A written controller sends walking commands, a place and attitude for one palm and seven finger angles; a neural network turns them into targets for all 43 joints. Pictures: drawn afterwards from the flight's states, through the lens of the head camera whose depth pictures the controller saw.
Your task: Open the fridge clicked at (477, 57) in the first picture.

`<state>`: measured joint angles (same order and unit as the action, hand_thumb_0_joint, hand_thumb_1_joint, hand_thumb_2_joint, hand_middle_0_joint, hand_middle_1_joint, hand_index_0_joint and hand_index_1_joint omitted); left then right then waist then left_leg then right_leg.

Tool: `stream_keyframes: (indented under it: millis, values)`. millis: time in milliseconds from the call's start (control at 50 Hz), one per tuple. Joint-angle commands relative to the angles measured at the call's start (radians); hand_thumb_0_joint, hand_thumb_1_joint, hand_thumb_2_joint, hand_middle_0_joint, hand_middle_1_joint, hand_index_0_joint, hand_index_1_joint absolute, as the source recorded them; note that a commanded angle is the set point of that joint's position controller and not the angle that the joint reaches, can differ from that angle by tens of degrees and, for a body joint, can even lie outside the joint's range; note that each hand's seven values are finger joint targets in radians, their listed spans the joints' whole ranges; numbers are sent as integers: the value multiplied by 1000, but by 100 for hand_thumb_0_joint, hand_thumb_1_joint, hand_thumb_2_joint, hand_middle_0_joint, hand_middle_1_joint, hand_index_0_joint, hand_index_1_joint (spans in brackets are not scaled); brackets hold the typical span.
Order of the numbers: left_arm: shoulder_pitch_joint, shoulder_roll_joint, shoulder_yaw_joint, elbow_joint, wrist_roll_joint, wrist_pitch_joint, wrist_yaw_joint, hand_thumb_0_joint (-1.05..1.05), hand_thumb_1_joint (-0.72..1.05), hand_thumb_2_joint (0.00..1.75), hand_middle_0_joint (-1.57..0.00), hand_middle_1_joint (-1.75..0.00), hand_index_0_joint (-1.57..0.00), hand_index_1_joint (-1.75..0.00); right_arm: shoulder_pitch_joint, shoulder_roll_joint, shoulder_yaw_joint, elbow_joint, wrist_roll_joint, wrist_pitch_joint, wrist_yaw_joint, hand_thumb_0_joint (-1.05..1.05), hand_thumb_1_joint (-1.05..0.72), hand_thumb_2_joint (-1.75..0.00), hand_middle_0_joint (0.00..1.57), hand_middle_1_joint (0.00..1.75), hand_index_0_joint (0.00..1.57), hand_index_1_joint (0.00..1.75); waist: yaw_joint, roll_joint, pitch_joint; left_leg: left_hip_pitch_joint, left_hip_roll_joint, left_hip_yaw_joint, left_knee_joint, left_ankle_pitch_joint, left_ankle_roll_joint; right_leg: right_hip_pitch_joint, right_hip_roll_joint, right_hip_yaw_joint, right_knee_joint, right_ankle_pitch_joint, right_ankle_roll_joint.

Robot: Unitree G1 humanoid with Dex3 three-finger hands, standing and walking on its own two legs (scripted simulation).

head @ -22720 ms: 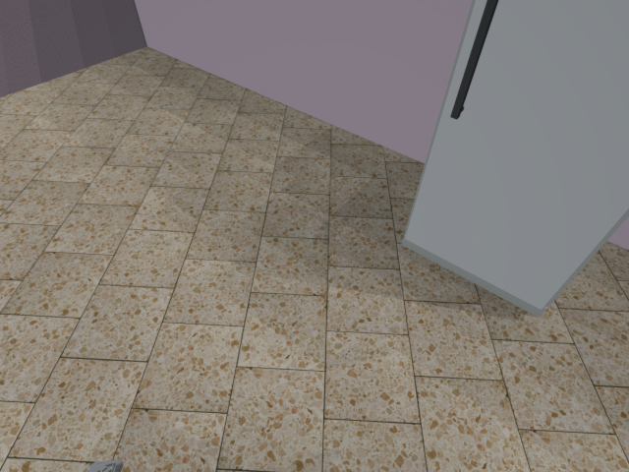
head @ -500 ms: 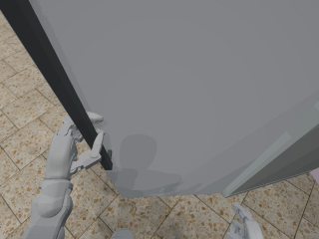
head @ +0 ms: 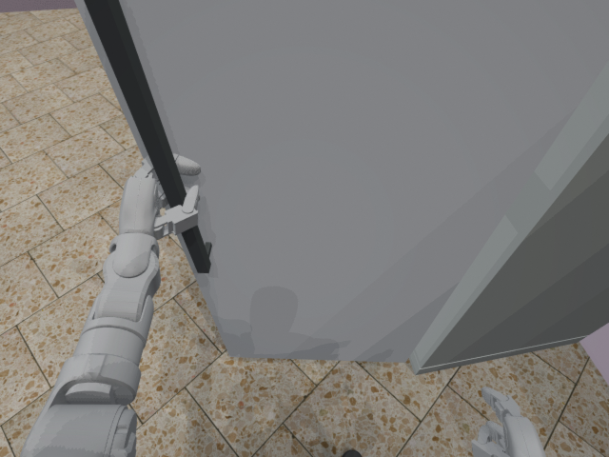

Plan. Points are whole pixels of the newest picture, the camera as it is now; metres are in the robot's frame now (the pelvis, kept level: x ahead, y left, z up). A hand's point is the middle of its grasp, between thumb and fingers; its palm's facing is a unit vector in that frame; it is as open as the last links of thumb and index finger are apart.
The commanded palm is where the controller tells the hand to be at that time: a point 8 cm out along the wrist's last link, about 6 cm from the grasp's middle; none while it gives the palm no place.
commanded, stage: stop walking and hold the door back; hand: left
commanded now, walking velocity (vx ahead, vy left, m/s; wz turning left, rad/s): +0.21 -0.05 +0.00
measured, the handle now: (169, 155) +0.44 +0.19 +0.16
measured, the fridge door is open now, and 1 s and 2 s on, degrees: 78 77 74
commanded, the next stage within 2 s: loosen the grip on the handle in 0.84 s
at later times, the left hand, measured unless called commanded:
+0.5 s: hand (192, 194) +0.43 +0.17 +0.09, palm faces +0.09 -0.98 -0.20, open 5.6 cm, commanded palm +0.39 +0.25 +0.09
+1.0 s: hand (185, 210) +0.40 +0.18 +0.10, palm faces +0.01 -0.97 -0.23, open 5.8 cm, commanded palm +0.37 +0.24 +0.09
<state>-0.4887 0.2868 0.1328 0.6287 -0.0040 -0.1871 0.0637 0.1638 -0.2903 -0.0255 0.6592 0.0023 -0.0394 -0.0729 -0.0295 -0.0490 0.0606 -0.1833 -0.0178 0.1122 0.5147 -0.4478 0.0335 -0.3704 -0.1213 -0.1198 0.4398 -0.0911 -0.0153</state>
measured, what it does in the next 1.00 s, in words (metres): steps on the spot: left foot, then right foot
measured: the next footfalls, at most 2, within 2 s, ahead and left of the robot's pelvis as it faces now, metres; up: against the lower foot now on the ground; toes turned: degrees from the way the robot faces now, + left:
left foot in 0.02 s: +0.01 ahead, +0.12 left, +0.00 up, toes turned +5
right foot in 0.26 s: +0.04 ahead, -0.10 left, +0.00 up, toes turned -8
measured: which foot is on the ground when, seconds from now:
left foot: up 0.00-0.00, down 0.02-0.26, up 0.28-0.48, down 0.50-1.00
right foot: down 0.00-0.02, up 0.04-0.24, down 0.26-1.00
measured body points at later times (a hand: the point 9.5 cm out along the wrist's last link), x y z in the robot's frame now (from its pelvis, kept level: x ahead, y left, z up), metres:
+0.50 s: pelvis +0.01 +0.02 -0.01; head +0.05 +0.02 +0.43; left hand +0.42 +0.23 +0.11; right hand +0.08 -0.26 -0.12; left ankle +0.07 +0.14 -0.74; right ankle +0.02 -0.11 -0.74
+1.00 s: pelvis +0.01 +0.03 -0.01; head +0.03 +0.04 +0.44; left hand +0.40 +0.23 +0.11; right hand +0.13 -0.22 -0.10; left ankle +0.07 +0.14 -0.74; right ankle +0.00 -0.09 -0.74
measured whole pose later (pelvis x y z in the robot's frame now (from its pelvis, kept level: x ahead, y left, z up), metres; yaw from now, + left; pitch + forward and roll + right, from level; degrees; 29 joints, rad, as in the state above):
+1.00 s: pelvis +0.01 +0.03 -0.01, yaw -7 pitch +0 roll +0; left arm -0.37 0.30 0.15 0.47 0.01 -0.17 -0.01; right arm 0.21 -0.19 0.01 0.67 0.01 -0.07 -0.06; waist -0.01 -0.01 0.04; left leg -0.32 0.05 0.09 0.53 -0.20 0.00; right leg -0.25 -0.01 -0.02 0.53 -0.27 0.01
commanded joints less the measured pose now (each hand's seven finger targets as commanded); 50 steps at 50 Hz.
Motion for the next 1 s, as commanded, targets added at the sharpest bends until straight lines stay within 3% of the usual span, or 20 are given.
stream_keyframes:
  millis: [0, 20, 40, 80, 180, 200, 220, 240, 280, 340, 440, 520, 560, 620, 720, 900, 920, 940, 960, 980]
  values:
    - [-564, 287, 134, -197, -20, -106, 22, 0, 90, 90, -45, -140, -45, -140, 49, -128, -35, -106, 8, -45, -16, 0, -90, -90, 20, 30, 20, 30, 10, 352, -225, 143, 310, -418, -366, -150, 160, -95, 120, -33, 318, -385, 61]
    - [-600, 277, 115, -211, -19, -97, 22, 0, 90, 90, -45, -140, -45, -140, 5, -89, -25, -120, 18, -56, -19, 0, -90, -90, 20, 30, 20, 30, 18, 374, -203, 93, 406, -543, -377, -39, 226, -178, 124, 36, 543, -383, 41]
    - [-559, 366, 186, -133, 6, -90, 26, 0, 90, 90, -45, -140, -45, -140, 30, -99, -34, -94, 27, -51, -17, 0, -90, -90, 20, 30, 20, 30, 31, 267, -202, 89, 403, -511, -340, -1, 222, -219, 82, 114, 603, -341, 31]
    - [-528, 312, 138, -102, -2, -73, 10, 0, 90, 90, -45, -140, -45, -140, 52, -98, -29, -76, 33, -46, -23, 0, -90, -90, 20, 30, 20, 30, 39, 175, -200, 148, 343, -352, -213, 271, 200, -210, 66, 94, 478, -319, 39]
    - [-437, 267, 93, -159, -18, -43, -12, 0, 90, 90, -45, -140, -45, -140, 72, -100, -6, -81, 38, -40, -30, 0, -90, -90, 20, 30, 20, 30, 30, 199, -299, 51, 239, -130, 47, 587, 69, 256, 144, -8, 7, -134, 20]
    - [-396, 328, 141, -156, -9, -43, -3, 0, 90, 90, -45, -140, -45, -140, 72, -102, -13, -72, 38, -38, -29, 0, -90, -90, 20, 30, 20, 30, 36, 127, -348, -95, 213, -89, 176, 540, 40, 450, 70, 96, 2, -38, -18]
    - [-387, 400, 196, -176, 1, -49, 10, 0, 90, 90, -45, -140, -45, -140, 92, -79, -22, -73, 36, -33, -31, 0, -90, -90, 20, 30, 20, 30, 24, -82, -395, -303, 112, -13, 396, 301, -14, 622, -129, 360, -4, 160, -112]
    - [-327, 459, 273, -161, -5, -44, 13, 0, 90, 90, -45, -140, -45, -140, 83, -79, -36, -80, 36, -40, -34, 0, -90, -90, 20, 30, 20, 30, 51, -166, -352, -437, 35, -69, 603, -105, -40, 597, -279, 533, -50, 378, -213]
    - [-343, 396, 222, -180, -28, -27, 8, 0, 90, 90, -45, -140, -45, -140, 73, -78, -21, -55, 38, -48, -14, 0, -90, -90, 20, 30, 20, 30, 33, -166, -318, -444, 84, -184, 681, -91, -52, 518, -272, 457, -38, 263, -202]
    - [-294, 464, 321, -208, -19, -63, 18, 0, 90, 90, -45, -140, -45, -140, 44, -69, 8, -47, 26, -50, -30, 0, -90, -90, 20, 30, 20, 30, 29, -88, -261, -274, 93, -120, 472, 13, -48, 291, -167, 234, -42, 211, -139]
    - [-199, 369, 265, -365, -33, -80, 19, 0, 90, 90, -45, -140, -45, -140, 25, -62, 4, -84, 3, -68, -34, 0, -90, -90, 20, 30, 20, 30, 19, -53, -267, -8, 48, -34, 39, 291, -55, 169, -60, 160, -20, -25, -61]
    - [-108, 252, 188, -460, -41, -90, 7, 0, 90, 90, -45, -140, -45, -140, -13, -75, -9, -127, 13, -65, -22, 0, -90, -90, 20, 30, 20, 30, 26, 268, -259, 11, 279, -327, -126, 552, 70, 115, 132, 85, 201, -164, 35]
    - [-150, 305, 213, -507, -28, -97, 11, 0, 90, 90, -45, -140, -45, -140, -10, -67, -7, -125, 5, -68, -20, 0, -90, -90, 20, 30, 20, 30, 38, 325, -256, -9, 317, -345, -127, 647, 101, 128, 122, 96, 241, -319, 34]
    - [-9, 271, 211, -567, -22, -89, 13, 0, 90, 90, -45, -140, -45, -140, 18, -78, -21, -141, 7, -70, -7, 0, -90, -90, 20, 30, 20, 30, 32, 249, -342, 95, 250, -227, 29, 764, 49, 191, 103, 107, 46, -86, 20]
    - [18, 308, 244, -559, -45, -55, 26, 0, 90, 90, -45, -140, -45, -140, 5, -53, -6, -158, 20, -50, -25, 0, -90, -90, 20, 30, 20, 30, 12, 14, -386, -16, 132, -72, 68, 535, -48, 336, -20, 204, 76, 451, -11]
    - [-67, 246, 157, -407, -44, -47, 27, 0, 90, 90, -45, -140, -45, -140, -20, -63, 7, -122, 10, -41, -46, 0, -90, -90, 20, 30, 20, 30, 28, 73, -256, 6, 164, -132, -56, 372, -8, 154, 56, 169, -16, -47, 24]
    - [-729, 696, 453, -581, 76, -71, -1, 0, 90, 90, -45, -140, -45, -140, 8, -80, -70, -153, -3, -60, -3, 0, -90, -90, 20, 30, 20, 30, 79, -117, -176, -66, 142, -79, 40, 373, 12, 164, 20, 243, -99, 154, 20]
    - [-430, 239, 129, -120, 65, 12, -73, 0, 78, 84, -45, -140, -45, -140, -2, -69, -28, -117, -5, -119, 10, 0, -90, -90, 20, 30, 20, 30, -37, -86, -478, 53, 31, -57, -97, 648, -4, 201, 138, 65, 146, 383, -29]
    - [-196, 171, 154, -238, -25, 19, -103, 0, 66, 78, -45, -140, -45, -140, 116, -100, -69, -127, 36, -138, 28, 0, -90, -90, 20, 30, 20, 30, 33, 96, -567, 209, 61, -87, -38, 812, -54, 151, 133, 19, 137, 215, -19]
    - [-121, 154, 172, -251, -39, -1, -118, 0, 54, 73, -45, -140, -45, -140, 86, -92, -48, -109, 31, -139, 32, 0, -90, -90, 20, 30, 20, 30, 49, 248, -496, 251, 59, -86, 20, 800, -69, 37, 130, 45, 102, 108, -2]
